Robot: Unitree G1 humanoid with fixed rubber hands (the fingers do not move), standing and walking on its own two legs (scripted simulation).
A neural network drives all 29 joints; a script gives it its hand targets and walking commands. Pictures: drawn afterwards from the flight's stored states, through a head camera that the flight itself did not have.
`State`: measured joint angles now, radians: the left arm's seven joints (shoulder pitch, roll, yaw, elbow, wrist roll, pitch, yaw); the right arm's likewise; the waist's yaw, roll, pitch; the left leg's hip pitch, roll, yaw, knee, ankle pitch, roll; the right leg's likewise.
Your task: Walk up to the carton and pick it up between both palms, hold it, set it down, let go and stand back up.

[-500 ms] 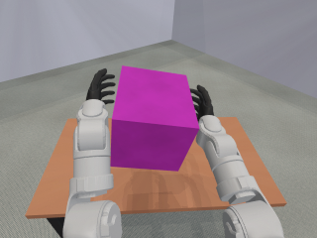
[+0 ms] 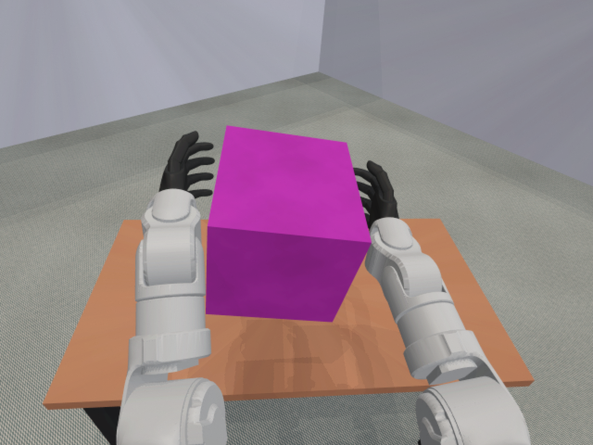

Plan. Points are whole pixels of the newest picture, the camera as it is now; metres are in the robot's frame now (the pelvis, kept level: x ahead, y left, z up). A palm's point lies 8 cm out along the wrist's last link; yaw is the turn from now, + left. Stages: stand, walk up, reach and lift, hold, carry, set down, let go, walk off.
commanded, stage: hold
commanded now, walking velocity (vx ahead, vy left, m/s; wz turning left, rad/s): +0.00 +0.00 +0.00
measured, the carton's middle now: (279, 224) +0.37 +0.01 +0.14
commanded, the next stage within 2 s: none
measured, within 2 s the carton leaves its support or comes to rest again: neither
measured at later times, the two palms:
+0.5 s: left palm (179, 198) +0.35 +0.13 +0.20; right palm (381, 224) +0.35 -0.13 +0.16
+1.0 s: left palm (181, 195) +0.35 +0.13 +0.21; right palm (382, 219) +0.35 -0.13 +0.17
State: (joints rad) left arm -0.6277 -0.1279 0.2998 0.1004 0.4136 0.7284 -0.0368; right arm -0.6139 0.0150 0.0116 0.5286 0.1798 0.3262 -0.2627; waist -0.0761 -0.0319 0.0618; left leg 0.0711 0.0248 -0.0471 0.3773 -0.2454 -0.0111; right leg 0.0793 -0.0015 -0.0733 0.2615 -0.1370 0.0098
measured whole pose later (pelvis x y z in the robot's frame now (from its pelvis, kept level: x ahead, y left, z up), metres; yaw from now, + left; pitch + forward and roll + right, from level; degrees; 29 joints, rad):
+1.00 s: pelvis +0.00 +0.00 +0.00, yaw +0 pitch -12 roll -2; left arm -0.64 -0.13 0.31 0.12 0.42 0.72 -0.04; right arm -0.63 0.01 0.01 0.54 0.18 0.32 -0.26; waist -0.08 -0.03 0.07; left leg 0.07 0.03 -0.05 0.37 -0.24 -0.01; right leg 0.08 0.00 -0.07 0.26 -0.13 0.01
